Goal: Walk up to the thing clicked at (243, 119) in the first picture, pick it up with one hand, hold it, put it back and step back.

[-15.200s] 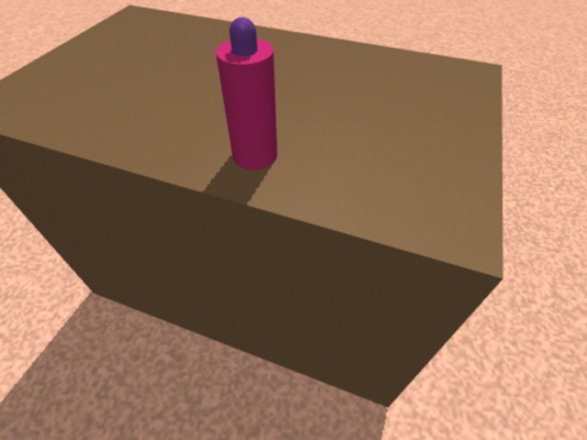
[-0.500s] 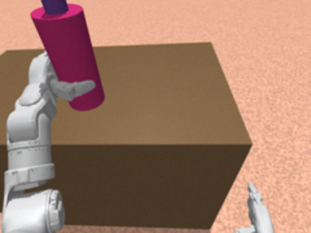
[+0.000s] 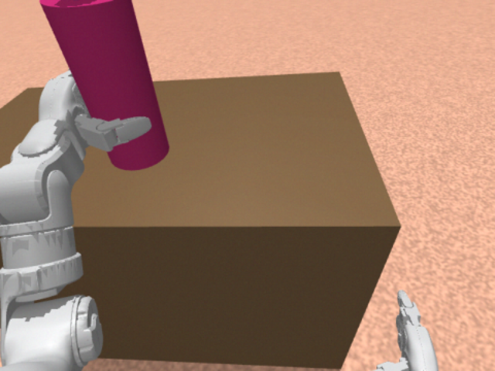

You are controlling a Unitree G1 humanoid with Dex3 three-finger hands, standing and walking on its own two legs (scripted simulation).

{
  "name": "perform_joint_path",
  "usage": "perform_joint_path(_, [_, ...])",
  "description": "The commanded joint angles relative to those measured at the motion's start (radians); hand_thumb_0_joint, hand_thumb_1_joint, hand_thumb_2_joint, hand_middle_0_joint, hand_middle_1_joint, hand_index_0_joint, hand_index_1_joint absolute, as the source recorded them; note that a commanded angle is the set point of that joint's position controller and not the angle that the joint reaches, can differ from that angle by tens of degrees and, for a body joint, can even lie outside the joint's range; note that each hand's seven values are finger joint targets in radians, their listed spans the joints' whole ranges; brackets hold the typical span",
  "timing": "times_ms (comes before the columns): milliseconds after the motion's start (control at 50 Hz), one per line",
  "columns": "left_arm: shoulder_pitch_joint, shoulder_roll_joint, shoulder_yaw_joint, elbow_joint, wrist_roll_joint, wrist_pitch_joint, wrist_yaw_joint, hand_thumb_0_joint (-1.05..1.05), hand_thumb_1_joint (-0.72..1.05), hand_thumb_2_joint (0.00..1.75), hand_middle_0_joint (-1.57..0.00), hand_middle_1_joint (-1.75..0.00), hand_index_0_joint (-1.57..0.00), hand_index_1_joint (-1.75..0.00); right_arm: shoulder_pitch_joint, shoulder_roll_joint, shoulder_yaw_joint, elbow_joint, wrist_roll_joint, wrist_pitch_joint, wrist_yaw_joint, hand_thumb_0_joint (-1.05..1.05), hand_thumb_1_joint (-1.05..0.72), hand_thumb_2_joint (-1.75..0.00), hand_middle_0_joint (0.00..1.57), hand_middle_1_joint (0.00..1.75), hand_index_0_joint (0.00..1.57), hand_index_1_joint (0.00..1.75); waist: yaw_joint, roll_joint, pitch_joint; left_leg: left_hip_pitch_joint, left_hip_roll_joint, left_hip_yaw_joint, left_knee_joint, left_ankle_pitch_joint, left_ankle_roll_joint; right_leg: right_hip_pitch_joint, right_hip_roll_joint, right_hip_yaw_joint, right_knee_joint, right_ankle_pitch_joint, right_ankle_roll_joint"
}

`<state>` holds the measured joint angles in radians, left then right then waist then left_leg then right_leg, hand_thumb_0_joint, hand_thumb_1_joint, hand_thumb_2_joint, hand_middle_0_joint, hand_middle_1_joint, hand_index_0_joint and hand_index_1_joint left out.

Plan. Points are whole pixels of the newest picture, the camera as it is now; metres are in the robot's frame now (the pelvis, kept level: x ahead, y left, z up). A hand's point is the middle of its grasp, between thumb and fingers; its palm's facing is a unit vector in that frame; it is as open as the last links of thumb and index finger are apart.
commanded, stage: lift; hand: left
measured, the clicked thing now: (112, 70) +0.36 +0.16 +0.35
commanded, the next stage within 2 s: hold in 0.20 s
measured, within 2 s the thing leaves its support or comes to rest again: neither
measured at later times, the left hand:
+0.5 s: hand (106, 98) +0.34 +0.16 +0.32, palm faces +0.10 -0.99 -0.04, open 11.8 cm
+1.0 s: hand (105, 82) +0.33 +0.16 +0.34, palm faces +0.08 -1.00 -0.03, open 11.8 cm
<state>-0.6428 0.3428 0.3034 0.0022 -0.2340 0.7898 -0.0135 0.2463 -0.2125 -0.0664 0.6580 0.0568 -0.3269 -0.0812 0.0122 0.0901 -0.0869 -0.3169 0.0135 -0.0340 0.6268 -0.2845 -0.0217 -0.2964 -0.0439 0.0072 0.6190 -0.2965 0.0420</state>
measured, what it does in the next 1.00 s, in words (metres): stands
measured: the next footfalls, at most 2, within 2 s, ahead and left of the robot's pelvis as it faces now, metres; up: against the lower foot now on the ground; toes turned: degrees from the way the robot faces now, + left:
none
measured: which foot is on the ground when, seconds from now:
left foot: down 0.00-1.00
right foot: down 0.00-1.00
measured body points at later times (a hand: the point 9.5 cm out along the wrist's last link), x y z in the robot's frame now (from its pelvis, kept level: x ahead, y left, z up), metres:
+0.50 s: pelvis -0.01 +0.00 +0.00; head -0.06 -0.04 +0.44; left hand +0.33 +0.22 +0.33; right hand +0.17 -0.24 -0.07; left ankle +0.03 +0.13 -0.73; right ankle +0.02 -0.15 -0.73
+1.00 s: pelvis -0.01 +0.00 +0.00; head -0.06 -0.04 +0.44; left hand +0.32 +0.21 +0.35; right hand +0.17 -0.24 -0.07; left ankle +0.03 +0.13 -0.73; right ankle +0.02 -0.15 -0.73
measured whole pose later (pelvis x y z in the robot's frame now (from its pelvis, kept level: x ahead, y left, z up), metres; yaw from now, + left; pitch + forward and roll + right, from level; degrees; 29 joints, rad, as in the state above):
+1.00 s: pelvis -0.01 +0.00 +0.00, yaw +0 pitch -2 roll +0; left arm -0.78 0.38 0.31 -0.05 -0.29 0.98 -0.02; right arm 0.23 -0.23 -0.07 0.70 0.09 -0.35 -0.05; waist 0.04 0.10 -0.11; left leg -0.35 0.01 -0.03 0.66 -0.29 -0.02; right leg -0.33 -0.05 0.01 0.67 -0.30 0.04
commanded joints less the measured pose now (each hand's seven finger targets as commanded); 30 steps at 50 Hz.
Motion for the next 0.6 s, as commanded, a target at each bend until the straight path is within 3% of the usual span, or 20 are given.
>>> perform_joint_path(0, [-0.663,0.275,0.122,-0.310,-0.030,-0.109,0.002,0.00,-0.05,1.35,-1.21,-1.44,-1.24,-1.46,-0.145,-0.082,-0.024,-0.162,0.004,-0.073,-0.003,0.00,0.55,-0.05,0.05,0.05,0.05,0.05,0.010,-0.056,-0.277,0.153,-0.035,0.038,-0.084,0.134,0.029,0.004,0.040,-0.073,-0.109,0.123,-0.026])
perform_joint_path(20, [-0.631,0.249,0.097,-0.251,-0.029,-0.095,-0.002,0.00,-0.06,1.34,-1.20,-1.43,-1.23,-1.45,-0.163,-0.091,-0.032,-0.167,0.008,-0.075,-0.002,0.00,0.55,-0.05,0.05,0.05,0.05,0.05,0.006,-0.050,-0.266,0.143,-0.037,0.041,-0.082,0.126,0.029,-0.005,0.039,-0.072,-0.111,0.117,-0.028])
perform_joint_path(40, [-0.665,0.263,0.109,-0.306,-0.034,-0.097,-0.003,0.00,-0.04,1.34,-1.21,-1.44,-1.24,-1.45,-0.147,-0.102,-0.043,-0.165,0.005,-0.077,-0.004,0.00,0.55,-0.05,0.05,0.05,0.05,0.05,-0.003,-0.064,-0.284,0.154,-0.036,0.040,-0.079,0.128,0.032,0.001,0.038,-0.070,-0.112,0.123,-0.024])
perform_joint_path(80, [-0.684,0.294,0.123,-0.330,-0.030,-0.092,0.003,0.00,-0.03,1.34,-1.22,-1.44,-1.24,-1.45,-0.143,-0.090,-0.031,-0.155,0.008,-0.080,0.002,0.00,0.55,-0.05,0.05,0.05,0.05,0.05,0.008,-0.017,-0.283,0.162,-0.032,0.036,-0.087,0.118,0.024,-0.014,0.042,-0.075,-0.103,0.112,-0.030])
perform_joint_path(140, [-0.675,0.264,0.110,-0.322,-0.035,-0.080,0.000,0.00,-0.05,1.35,-1.22,-1.45,-1.25,-1.47,-0.155,-0.092,-0.034,-0.160,0.009,-0.086,0.003,0.00,0.55,-0.05,0.05,0.05,0.05,0.05,0.013,-0.044,-0.286,0.154,-0.029,0.030,-0.084,0.112,0.025,-0.008,0.044,-0.078,-0.101,0.100,-0.030])
perform_joint_path(180, [-0.674,0.277,0.117,-0.307,-0.037,-0.066,-0.001,0.00,-0.07,1.34,-1.23,-1.45,-1.25,-1.47,-0.142,-0.098,-0.038,-0.141,0.010,-0.087,0.004,0.00,0.54,-0.05,0.05,0.05,0.05,0.05,0.005,-0.050,-0.288,0.156,-0.030,0.032,-0.081,0.115,0.027,-0.016,0.043,-0.075,-0.100,0.105,-0.029])
perform_joint_path(220, [-0.666,0.250,0.093,-0.299,-0.040,-0.058,-0.007,0.00,-0.08,1.34,-1.21,-1.44,-1.23,-1.46,-0.173,-0.098,-0.032,-0.156,0.012,-0.092,0.007,0.00,0.55,-0.05,0.05,0.05,0.05,0.05,0.009,-0.031,-0.270,0.142,-0.030,0.033,-0.083,0.093,0.025,-0.021,0.041,-0.073,-0.101,0.087,-0.031])
perform_joint_path(240, [-0.711,0.280,0.111,-0.356,-0.039,-0.059,-0.002,0.00,-0.07,1.35,-1.22,-1.45,-1.24,-1.46,-0.171,-0.106,-0.039,-0.146,0.011,-0.095,0.005,0.00,0.55,-0.05,0.05,0.05,0.05,0.05,0.014,-0.018,-0.289,0.157,-0.028,0.029,-0.084,0.093,0.023,-0.029,0.042,-0.074,-0.099,0.087,-0.031])
perform_joint_path(260, [-0.710,0.295,0.114,-0.327,-0.036,-0.051,-0.001,0.00,-0.07,1.34,-1.22,-1.45,-1.24,-1.46,-0.157,-0.109,-0.042,-0.149,0.014,-0.094,0.006,0.00,0.54,-0.05,0.05,0.05,0.05,0.05,0.002,-0.029,-0.300,0.167,-0.030,0.032,-0.076,0.103,0.025,-0.031,0.040,-0.073,-0.101,0.097,-0.030])
perform_joint_path(300, [-0.701,0.312,0.136,-0.365,-0.042,-0.048,-0.001,0.00,-0.06,1.31,-1.22,-1.43,-1.24,-1.45,-0.154,-0.094,-0.030,-0.124,0.014,-0.097,0.008,0.00,0.55,-0.05,0.05,0.05,0.05,0.05,0.022,-0.033,-0.277,0.129,-0.037,0.039,-0.077,0.085,0.028,-0.017,0.039,-0.071,-0.106,0.072,-0.029])
perform_joint_path(340, [-0.664,0.270,0.115,-0.305,-0.046,-0.029,-0.006,0.00,-0.07,1.30,-1.23,-1.43,-1.24,-1.45,-0.171,-0.099,-0.031,-0.130,0.013,-0.100,0.004,0.00,0.54,-0.06,0.05,0.05,0.05,0.05,0.014,-0.051,-0.278,0.135,-0.032,0.034,-0.080,0.079,0.028,-0.021,0.042,-0.072,-0.102,0.068,-0.028])
perform_joint_path(360, [-0.681,0.270,0.110,-0.328,-0.049,-0.030,-0.008,0.00,-0.07,1.31,-1.22,-1.43,-1.24,-1.45,-0.179,-0.100,-0.033,-0.133,0.014,-0.101,0.007,0.00,0.54,-0.06,0.05,0.05,0.05,0.05,0.015,-0.044,-0.283,0.137,-0.031,0.032,-0.081,0.077,0.027,-0.025,0.042,-0.072,-0.103,0.067,-0.029])
perform_joint_path(400, [-0.728,0.325,0.143,-0.386,-0.051,-0.031,-0.002,0.00,-0.07,1.31,-1.21,-1.43,-1.23,-1.45,-0.166,-0.108,-0.034,-0.128,0.016,-0.102,0.005,0.00,0.54,-0.06,0.05,0.05,0.05,0.05,0.017,-0.039,-0.299,0.145,-0.034,0.035,-0.070,0.094,0.029,-0.022,0.039,-0.071,-0.097,0.083,-0.028])
perform_joint_path(480, [-0.700,0.284,0.120,-0.323,-0.054,-0.004,-0.003,0.00,-0.06,1.31,-1.21,-1.42,-1.23,-1.44,-0.187,-0.105,-0.029,-0.142,0.019,-0.105,0.006,0.00,0.54,-0.06,0.05,0.05,0.05,0.05,0.019,-0.048,-0.282,0.138,-0.030,0.030,-0.075,0.079,0.025,-0.032,0.042,-0.073,-0.094,0.068,-0.028])
perform_joint_path(520, [-0.722,0.311,0.135,-0.355,-0.054,-0.001,-0.001,0.00,-0.05,1.31,-1.22,-1.43,-1.24,-1.45,-0.170,-0.105,-0.028,-0.130,0.020,-0.101,0.009,0.00,0.54,-0.06,0.05,0.05,0.05,0.05,0.020,-0.036,-0.284,0.134,-0.033,0.032,-0.076,0.076,0.025,-0.033,0.041,-0.071,-0.097,0.070,-0.028])
perform_joint_path(560, [-0.715,0.289,0.119,-0.336,-0.055,0.011,-0.004,0.00,-0.07,1.31,-1.22,-1.43,-1.23,-1.45,-0.169,-0.097,-0.024,-0.123,0.020,-0.100,0.011,0.00,0.54,-0.06,0.05,0.05,0.05,0.05,0.019,-0.055,-0.286,0.127,-0.036,0.034,-0.071,0.078,0.028,-0.026,0.039,-0.070,-0.099,0.067,-0.027])
perform_joint_path(580, [-0.734,0.312,0.136,-0.367,-0.057,0.010,-0.002,0.00,-0.05,1.32,-1.21,-1.43,-1.23,-1.45,-0.173,-0.108,-0.035,-0.133,0.022,-0.103,0.010,0.00,0.54,-0.06,0.05,0.05,0.05,0.05,0.021,-0.041,-0.291,0.135,-0.033,0.033,-0.072,0.077,0.026,-0.032,0.041,-0.072,-0.094,0.068,-0.028])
